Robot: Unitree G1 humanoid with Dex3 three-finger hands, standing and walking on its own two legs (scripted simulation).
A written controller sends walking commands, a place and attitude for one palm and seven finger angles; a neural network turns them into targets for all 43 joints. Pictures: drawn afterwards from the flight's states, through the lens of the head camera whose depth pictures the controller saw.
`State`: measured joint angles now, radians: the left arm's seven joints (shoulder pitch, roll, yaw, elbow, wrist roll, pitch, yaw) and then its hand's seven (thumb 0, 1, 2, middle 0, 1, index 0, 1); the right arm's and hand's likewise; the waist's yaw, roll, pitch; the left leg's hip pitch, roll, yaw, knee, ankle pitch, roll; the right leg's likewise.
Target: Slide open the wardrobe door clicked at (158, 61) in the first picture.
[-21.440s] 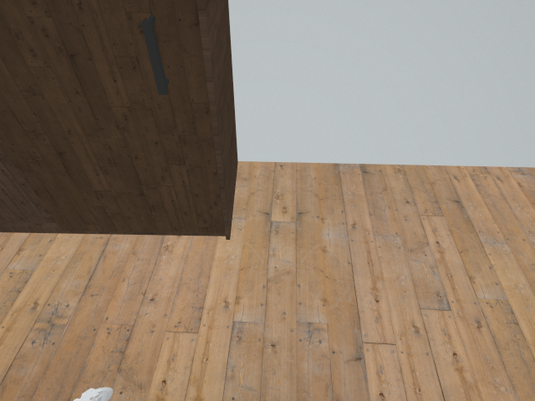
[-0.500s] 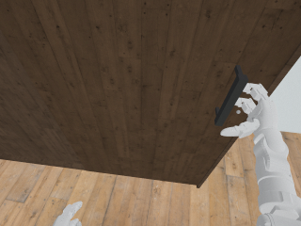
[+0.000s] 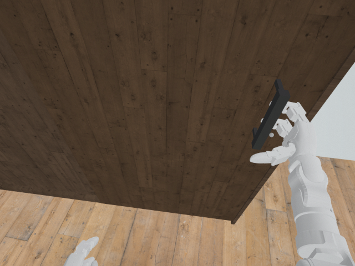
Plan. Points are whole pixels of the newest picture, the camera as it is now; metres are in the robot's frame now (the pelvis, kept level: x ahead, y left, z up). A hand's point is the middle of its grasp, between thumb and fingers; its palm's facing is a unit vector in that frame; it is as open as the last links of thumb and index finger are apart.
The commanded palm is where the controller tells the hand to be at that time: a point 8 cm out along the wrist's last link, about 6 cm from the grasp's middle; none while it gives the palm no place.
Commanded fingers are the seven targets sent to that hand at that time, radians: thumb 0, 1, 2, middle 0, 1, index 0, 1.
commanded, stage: slide the fingers in behind the handle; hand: right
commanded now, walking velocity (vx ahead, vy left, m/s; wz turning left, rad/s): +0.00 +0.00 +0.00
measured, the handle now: (266, 116) +0.46 -0.18 +0.11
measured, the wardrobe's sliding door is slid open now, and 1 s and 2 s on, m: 0.00 0.00 0.00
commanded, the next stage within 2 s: grip the handle and tug to test in 0.56 s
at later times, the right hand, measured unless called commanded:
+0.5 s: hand (266, 132) +0.40 -0.16 +0.12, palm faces +0.05 +1.00 +0.00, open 14.0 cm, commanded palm +0.37 -0.21 +0.11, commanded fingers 0.00 0.50 -0.30 0.30 1.20 0.30 1.20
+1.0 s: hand (265, 132) +0.40 -0.16 +0.12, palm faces +0.04 +1.00 -0.01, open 11.3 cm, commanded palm +0.37 -0.21 +0.11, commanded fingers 0.00 -0.34 -0.66 0.39 1.32 0.39 1.32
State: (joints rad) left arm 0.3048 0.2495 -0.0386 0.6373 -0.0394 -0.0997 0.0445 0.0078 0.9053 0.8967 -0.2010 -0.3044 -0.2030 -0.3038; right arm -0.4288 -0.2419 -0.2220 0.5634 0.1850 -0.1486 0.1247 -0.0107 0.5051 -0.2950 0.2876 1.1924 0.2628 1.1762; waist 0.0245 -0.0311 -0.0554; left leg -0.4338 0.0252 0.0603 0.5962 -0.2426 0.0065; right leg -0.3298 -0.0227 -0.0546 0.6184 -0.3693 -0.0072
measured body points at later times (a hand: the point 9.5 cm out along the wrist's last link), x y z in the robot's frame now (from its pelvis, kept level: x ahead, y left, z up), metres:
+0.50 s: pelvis +0.00 +0.00 +0.00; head +0.02 +0.01 +0.45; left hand +0.11 +0.24 -0.11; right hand +0.39 -0.22 +0.12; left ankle +0.04 +0.12 -0.73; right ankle -0.03 -0.11 -0.73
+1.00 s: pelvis +0.00 +0.00 +0.00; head +0.02 +0.01 +0.45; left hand +0.11 +0.25 -0.11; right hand +0.39 -0.21 +0.12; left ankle +0.04 +0.12 -0.73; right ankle -0.03 -0.11 -0.73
